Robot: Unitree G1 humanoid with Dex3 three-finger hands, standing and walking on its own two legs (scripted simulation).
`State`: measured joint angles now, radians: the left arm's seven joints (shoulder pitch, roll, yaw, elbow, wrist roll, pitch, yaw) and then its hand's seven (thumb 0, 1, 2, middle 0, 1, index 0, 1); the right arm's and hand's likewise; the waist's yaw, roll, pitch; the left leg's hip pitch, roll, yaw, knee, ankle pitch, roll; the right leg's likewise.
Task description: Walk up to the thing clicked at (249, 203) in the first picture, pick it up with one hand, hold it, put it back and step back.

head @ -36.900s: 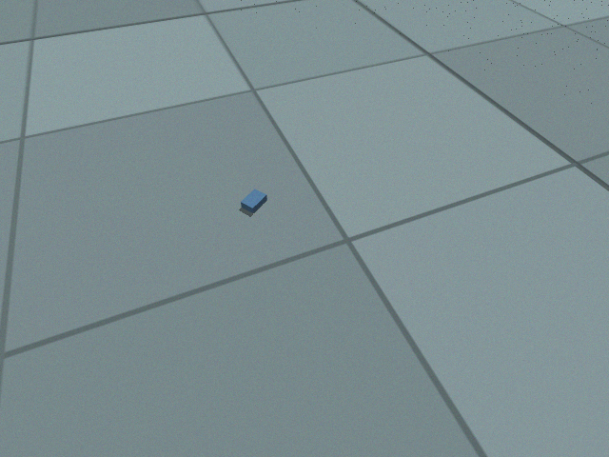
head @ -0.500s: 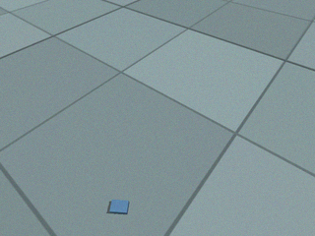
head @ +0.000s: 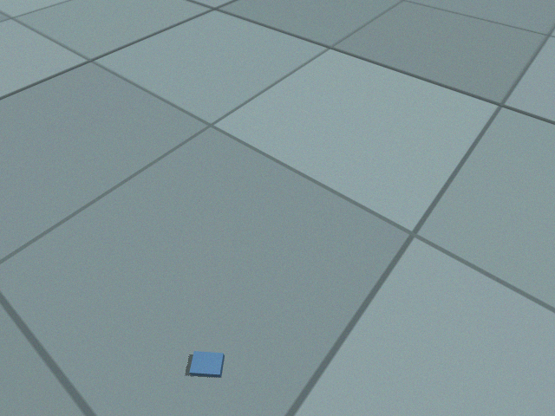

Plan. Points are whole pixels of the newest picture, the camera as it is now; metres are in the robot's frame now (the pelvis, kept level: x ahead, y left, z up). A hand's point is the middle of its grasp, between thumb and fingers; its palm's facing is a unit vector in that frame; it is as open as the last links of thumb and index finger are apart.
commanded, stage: stand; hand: left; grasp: from above
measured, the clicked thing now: (207, 364) +0.41 +0.26 -0.77
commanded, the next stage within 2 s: step back in 0.26 s
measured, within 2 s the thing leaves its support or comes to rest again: neither
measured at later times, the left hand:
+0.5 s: hand out of the picture +0.07 +0.29 -0.17, palm faces -0.01 -0.93 -0.38, open 7.3 cm
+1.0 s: hand out of the picture -0.01 +0.30 -0.17, palm faces -0.08 -0.91 -0.40, open 7.3 cm
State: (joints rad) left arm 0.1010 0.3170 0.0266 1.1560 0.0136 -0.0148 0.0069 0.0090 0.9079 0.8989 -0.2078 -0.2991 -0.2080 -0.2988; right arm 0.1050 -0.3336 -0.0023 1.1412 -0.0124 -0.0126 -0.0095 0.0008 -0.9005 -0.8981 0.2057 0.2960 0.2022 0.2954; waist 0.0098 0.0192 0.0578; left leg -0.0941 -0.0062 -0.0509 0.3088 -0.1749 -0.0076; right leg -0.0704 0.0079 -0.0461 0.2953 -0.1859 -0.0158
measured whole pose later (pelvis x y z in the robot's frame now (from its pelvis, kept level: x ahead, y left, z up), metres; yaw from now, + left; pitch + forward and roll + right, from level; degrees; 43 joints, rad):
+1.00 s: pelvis -0.13 +0.04 -0.03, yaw -3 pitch -3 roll -2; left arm 0.11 0.34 0.07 0.90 0.03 0.03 0.01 0.01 0.91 0.90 -0.21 -0.30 -0.21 -0.30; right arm 0.09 -0.39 -0.05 0.87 0.00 0.05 -0.01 0.00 -0.90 -0.90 0.21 0.30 0.21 0.30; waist -0.03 0.08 0.22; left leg -0.40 0.03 -0.03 0.77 -0.35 0.02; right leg -0.24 0.07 0.01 0.65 -0.35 -0.02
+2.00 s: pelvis -0.45 +0.03 -0.01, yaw -5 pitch -2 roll +3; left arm 0.29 0.34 0.09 0.86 0.05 0.07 -0.02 0.01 0.91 0.90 -0.21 -0.30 -0.21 -0.30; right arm 0.22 -0.42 -0.07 0.87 -0.01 0.06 -0.02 0.00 -0.90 -0.90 0.21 0.30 0.20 0.30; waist 0.03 0.03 0.09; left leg -0.55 -0.13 -0.16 1.16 -0.40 -0.02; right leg -0.27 -0.03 0.02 0.59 -0.29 -0.02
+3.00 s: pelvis -0.65 +0.03 -0.02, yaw -2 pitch -2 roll +0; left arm 0.23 0.41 0.07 0.98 0.02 -0.01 -0.01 0.01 0.91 0.90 -0.21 -0.30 -0.21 -0.30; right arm 0.25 -0.33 -0.06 0.98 -0.04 -0.02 0.03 0.00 -0.90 -0.90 0.21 0.30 0.21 0.30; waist 0.00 -0.01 0.07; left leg -0.25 -0.01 -0.02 0.54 -0.27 0.02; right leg -0.34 -0.03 0.02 0.86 -0.51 -0.03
